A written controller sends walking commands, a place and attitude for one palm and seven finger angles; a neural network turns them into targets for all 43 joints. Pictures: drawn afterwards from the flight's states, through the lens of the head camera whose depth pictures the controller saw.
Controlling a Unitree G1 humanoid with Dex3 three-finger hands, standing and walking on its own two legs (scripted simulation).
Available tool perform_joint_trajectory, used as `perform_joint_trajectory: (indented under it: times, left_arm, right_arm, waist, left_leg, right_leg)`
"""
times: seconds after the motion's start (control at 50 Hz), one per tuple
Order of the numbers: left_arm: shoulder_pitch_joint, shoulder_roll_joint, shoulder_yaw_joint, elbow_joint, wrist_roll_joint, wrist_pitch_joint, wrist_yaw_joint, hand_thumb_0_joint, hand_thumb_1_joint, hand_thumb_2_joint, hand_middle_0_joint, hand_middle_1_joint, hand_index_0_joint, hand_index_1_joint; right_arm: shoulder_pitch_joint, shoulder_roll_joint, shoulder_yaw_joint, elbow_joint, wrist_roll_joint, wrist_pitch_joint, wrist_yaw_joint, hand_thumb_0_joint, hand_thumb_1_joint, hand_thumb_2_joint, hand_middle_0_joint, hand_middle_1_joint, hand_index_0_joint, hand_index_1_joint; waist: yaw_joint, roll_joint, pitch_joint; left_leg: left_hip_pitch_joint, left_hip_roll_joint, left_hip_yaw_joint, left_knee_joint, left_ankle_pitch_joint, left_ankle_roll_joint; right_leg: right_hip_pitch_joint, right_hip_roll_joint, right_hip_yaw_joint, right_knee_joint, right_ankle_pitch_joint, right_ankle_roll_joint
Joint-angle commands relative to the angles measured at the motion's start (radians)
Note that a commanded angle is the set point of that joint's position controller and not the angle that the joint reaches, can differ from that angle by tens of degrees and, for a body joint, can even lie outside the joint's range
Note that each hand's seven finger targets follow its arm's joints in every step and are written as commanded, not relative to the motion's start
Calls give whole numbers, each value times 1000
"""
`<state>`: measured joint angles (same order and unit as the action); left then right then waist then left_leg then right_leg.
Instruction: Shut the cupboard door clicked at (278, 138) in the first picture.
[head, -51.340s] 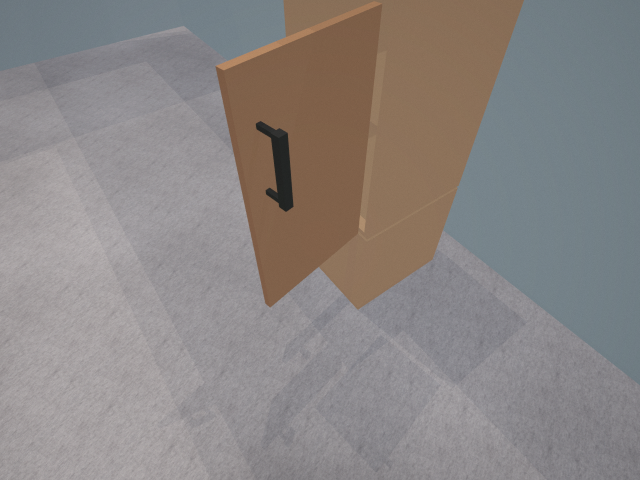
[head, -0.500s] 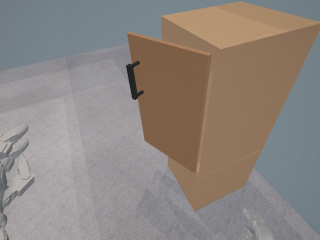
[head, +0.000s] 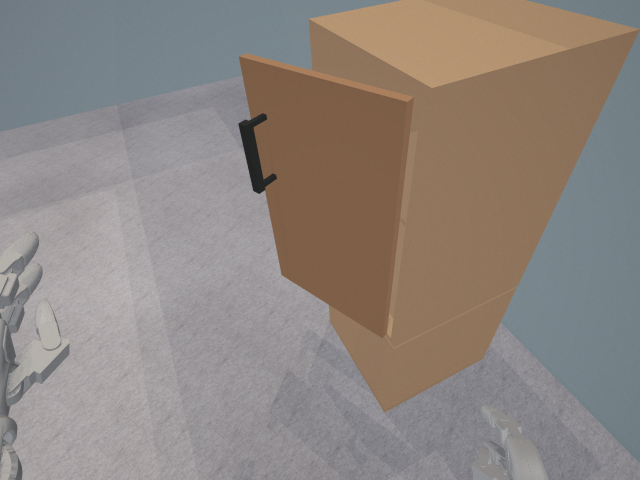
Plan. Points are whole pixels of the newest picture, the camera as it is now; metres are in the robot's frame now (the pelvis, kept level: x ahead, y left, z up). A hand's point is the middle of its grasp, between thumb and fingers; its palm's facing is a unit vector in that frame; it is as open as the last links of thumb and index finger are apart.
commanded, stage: step back with the hand held close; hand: left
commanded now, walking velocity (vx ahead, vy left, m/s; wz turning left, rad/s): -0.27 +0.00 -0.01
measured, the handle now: (259, 154) +0.67 +0.19 +0.07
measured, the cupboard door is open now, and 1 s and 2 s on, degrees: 25 25 25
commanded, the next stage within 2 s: stop stepping back and stand still in 1.10 s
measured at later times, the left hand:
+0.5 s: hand (0, 401) +0.14 +0.30 +0.15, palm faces +0.39 -0.79 -0.47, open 7.4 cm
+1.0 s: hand out of the picture +0.05 +0.32 +0.17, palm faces +0.49 -0.76 -0.42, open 7.4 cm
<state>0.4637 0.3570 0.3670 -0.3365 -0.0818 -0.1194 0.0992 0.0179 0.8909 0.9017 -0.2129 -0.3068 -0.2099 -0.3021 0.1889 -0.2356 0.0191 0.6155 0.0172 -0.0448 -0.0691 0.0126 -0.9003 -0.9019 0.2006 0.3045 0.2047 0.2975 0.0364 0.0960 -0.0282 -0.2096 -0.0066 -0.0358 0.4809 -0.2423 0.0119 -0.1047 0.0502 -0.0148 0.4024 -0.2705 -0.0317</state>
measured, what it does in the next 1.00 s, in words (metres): walks backwards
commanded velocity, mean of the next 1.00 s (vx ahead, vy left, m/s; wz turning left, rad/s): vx -0.31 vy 0.00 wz -0.03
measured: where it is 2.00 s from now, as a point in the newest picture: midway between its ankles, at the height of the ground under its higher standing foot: outside the picture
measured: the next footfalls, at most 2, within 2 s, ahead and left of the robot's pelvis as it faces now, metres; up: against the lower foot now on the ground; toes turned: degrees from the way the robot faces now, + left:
right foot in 1.18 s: -0.25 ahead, -0.09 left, +0.00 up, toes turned +2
left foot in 1.56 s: -0.11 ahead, +0.15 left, +0.00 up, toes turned -7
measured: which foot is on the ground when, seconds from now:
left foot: down 0.00-1.00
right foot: down 0.00-0.94, up 0.96-1.00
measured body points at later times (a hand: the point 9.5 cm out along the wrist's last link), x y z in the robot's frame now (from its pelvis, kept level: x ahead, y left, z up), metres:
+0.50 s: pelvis -0.06 +0.04 -0.01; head -0.06 +0.04 +0.44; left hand +0.12 +0.34 +0.18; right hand +0.11 -0.21 -0.08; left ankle +0.01 +0.11 -0.74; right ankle -0.03 -0.10 -0.74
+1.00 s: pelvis -0.15 +0.05 -0.02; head -0.15 +0.07 +0.43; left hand +0.01 +0.36 +0.19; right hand +0.03 -0.19 -0.09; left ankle +0.01 +0.12 -0.74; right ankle -0.11 -0.10 -0.72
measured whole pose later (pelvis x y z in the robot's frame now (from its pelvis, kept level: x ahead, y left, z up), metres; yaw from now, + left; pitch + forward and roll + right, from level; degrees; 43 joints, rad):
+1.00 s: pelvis -0.15 +0.05 -0.02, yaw +5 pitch -1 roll -6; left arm 0.47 0.45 0.44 -0.47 -0.04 -0.26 0.16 0.02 0.89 0.90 -0.22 -0.31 -0.21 -0.30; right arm 0.21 -0.22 -0.01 0.61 0.00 -0.06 -0.09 0.01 -0.90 -0.90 0.20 0.30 0.21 0.30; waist -0.03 0.05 0.01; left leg -0.52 0.02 0.00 0.59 -0.11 0.08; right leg -0.38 0.09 0.01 0.77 -0.36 0.02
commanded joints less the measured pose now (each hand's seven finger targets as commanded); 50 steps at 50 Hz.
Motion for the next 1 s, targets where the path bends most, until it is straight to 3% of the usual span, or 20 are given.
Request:
perform_joint_trajectory:
  times: [0.0,0.12,0.14,0.22,0.32,0.42,0.44,0.5,0.54,0.56,0.64,0.66,0.74,0.78,0.82,0.86,0.88,0.92,0.94,0.98]
  left_arm:
    - [-25,208,117,-204,10,-84,19,0,900,900,-200,-300,-200,-300]
    - [25,274,185,-309,1,-89,39,0,900,900,-200,-300,-200,-300]
    - [33,294,204,-317,0,-86,41,0,900,900,-200,-300,-200,-300]
    - [78,266,190,-286,-6,-79,46,0,900,900,-200,-300,-200,-300]
    - [96,250,173,-257,-5,-85,50,0,900,900,-200,-300,-200,-300]
    - [51,249,178,-284,21,-119,60,0,900,900,-200,-300,-200,-300]
    - [33,274,203,-303,32,-130,60,0,900,900,-200,-300,-200,-300]
    - [-5,241,186,-345,49,-152,60,0,900,900,-200,-300,-200,-300]
    - [-25,271,219,-355,61,-161,60,0,900,900,-200,-300,-200,-300]
    - [-22,243,201,-354,60,-166,57,0,900,900,-200,-300,-200,-300]
    - [31,267,224,-371,46,-186,55,0,900,900,-200,-300,-200,-300]
    - [48,243,201,-368,36,-187,56,0,900,900,-200,-300,-200,-300]
    - [34,261,194,-347,23,-187,78,0,900,900,-200,-300,-200,-300]
    - [-15,253,161,-353,31,-186,88,0,900,900,-200,-300,-200,-300]
    - [-31,265,168,-336,30,-184,93,0,900,900,-200,-300,-200,-300]
    - [-32,282,186,-344,28,-191,94,0,900,900,-200,-300,-200,-300]
    - [-33,278,188,-354,27,-197,91,0,900,900,-200,-300,-200,-300]
    - [-27,265,227,-347,43,-208,84,0,900,900,-200,-300,-200,-300]
    - [-41,288,245,-342,54,-209,75,0,900,900,-200,-300,-200,-300]
    - [-34,291,251,-383,31,-217,62,0,900,900,-200,-300,-200,-300]
  right_arm:
    - [-122,-104,-57,-161,2,-11,-12,0,-900,-900,200,300,200,300]
    - [-117,-113,-69,-202,7,33,-28,0,-900,-900,200,300,200,300]
    - [-123,-116,-71,-205,7,38,-31,0,-900,-900,200,300,200,300]
    - [-106,-117,-75,-221,12,59,-33,0,-900,-900,200,300,200,300]
    - [-104,-124,-76,-224,15,61,-30,0,-900,-900,200,300,200,300]
    - [-106,-136,-71,-229,11,33,-36,0,-900,-900,200,300,200,300]
    - [-114,-147,-73,-229,7,23,-38,0,-900,-900,200,300,200,300]
    - [-95,-146,-71,-232,2,0,-39,0,-900,-900,200,300,200,300]
    - [-92,-152,-75,-223,-7,-14,-39,0,-900,-900,200,300,200,300]
    - [-80,-141,-73,-221,-6,-21,-38,0,-900,-900,200,300,200,300]
    - [-61,-135,-80,-204,-6,-49,-22,0,-900,-900,200,300,200,300]
    - [-56,-118,-75,-202,-4,-51,-20,0,-900,-900,200,300,200,300]
    - [-37,-111,-81,-150,-14,-51,-13,0,-900,-900,200,300,200,300]
    - [-49,-96,-71,-143,-13,-46,-14,0,-900,-900,200,300,200,300]
    - [-53,-95,-67,-142,-11,-42,-21,0,-900,-900,200,300,200,300]
    - [-63,-103,-66,-147,-8,-48,-32,0,-900,-900,200,300,200,300]
    - [-72,-113,-65,-157,-6,-55,-35,0,-900,-900,200,300,200,300]
    - [-99,-145,-74,-171,-9,-72,-38,0,-900,-900,200,300,200,300]
    - [-117,-141,-77,-172,-18,-73,-39,0,-900,-900,200,300,200,300]
    - [-95,-116,-90,-158,-25,-81,-21,0,-900,-900,200,300,200,300]
  waist:
    - [-21,-85,-76]
    - [-22,-40,-198]
    - [-20,-38,-206]
    - [-25,-63,-182]
    - [-30,-60,-129]
    - [-33,5,-51]
    - [-29,33,-47]
    - [-29,105,-43]
    - [-24,128,-43]
    - [-27,109,-47]
    - [-35,12,-91]
    - [-36,-39,-104]
    - [-54,-168,-78]
    - [-61,-178,-49]
    - [-63,-162,-34]
    - [-62,-75,-18]
    - [-58,-5,-13]
    - [-36,220,-34]
    - [-28,241,-44]
    - [-22,121,-113]
  left_leg:
    - [60,29,-3,19,226,32]
    - [94,61,-14,-4,513,29]
    - [99,63,-12,-4,521,27]
    - [43,79,-28,-30,481,25]
    - [-66,89,-43,-75,247,33]
    - [-334,120,-121,-202,-227,72]
    - [-398,131,-143,-232,-307,83]
    - [-546,167,-198,-294,-448,108]
    - [-612,186,-219,-310,-508,121]
    - [-618,185,-218,-290,-499,122]
    - [-419,114,-143,-154,-365,73]
    - [-345,88,-106,-90,-299,55]
    - [-79,14,-8,205,-134,-5]
    - [-66,19,-11,233,-91,-12]
    - [-69,31,-24,168,-65,0]
    - [-106,80,-94,15,-147,20]
    - [-194,126,-153,-105,-268,37]
    - [-588,296,-356,-397,-657,118]
    - [-668,335,-383,-433,-663,136]
    - [-496,310,-290,-371,-456,103]
  right_leg:
    - [-117,-170,87,-83,343,13]
    - [-45,-119,37,32,506,33]
    - [-47,-116,37,35,515,34]
    - [-55,-104,32,53,434,37]
    - [-82,-100,50,31,255,38]
    - [9,-63,55,75,40,43]
    - [57,-47,51,102,32,47]
    - [159,-12,35,227,50,52]
    - [200,5,32,280,53,55]
    - [201,2,37,285,56,52]
    - [29,-42,93,149,31,14]
    - [-46,-76,125,100,-10,2]
    - [-404,-238,289,-113,-142,-73]
    - [-445,-269,271,-107,-104,-83]
    - [-452,-224,211,-73,-95,-48]
    - [-436,-131,126,-8,-171,-6]
    - [-363,-69,86,64,-226,16]
    - [25,68,18,431,-131,48]
    - [98,78,18,558,-110,51]
    - [4,63,11,560,-197,30]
